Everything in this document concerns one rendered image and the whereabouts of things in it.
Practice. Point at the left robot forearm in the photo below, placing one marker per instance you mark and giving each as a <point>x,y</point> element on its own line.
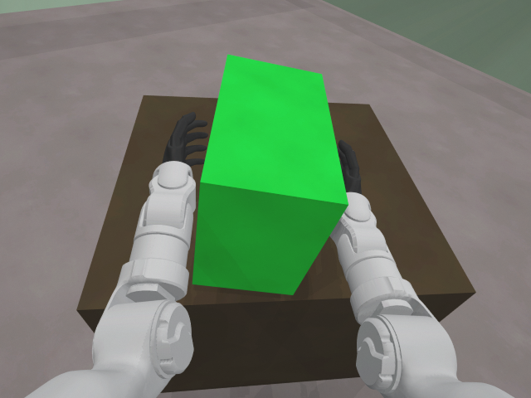
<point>157,265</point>

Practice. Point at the right robot forearm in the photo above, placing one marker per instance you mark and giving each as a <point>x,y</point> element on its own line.
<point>369,268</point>

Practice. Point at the left robot upper arm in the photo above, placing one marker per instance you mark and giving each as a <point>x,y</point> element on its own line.
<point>138,348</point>

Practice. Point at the right robot hand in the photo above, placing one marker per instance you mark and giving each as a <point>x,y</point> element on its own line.
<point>350,168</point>

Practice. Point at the right robot upper arm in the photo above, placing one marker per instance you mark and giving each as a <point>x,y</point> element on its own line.
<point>404,356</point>

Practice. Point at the carton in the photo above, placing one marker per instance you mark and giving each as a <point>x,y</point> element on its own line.
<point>272,187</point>

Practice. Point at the left robot hand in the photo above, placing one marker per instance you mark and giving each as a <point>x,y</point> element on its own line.
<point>176,149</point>

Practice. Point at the pedestal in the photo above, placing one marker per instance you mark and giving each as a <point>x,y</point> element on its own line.
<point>250,338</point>

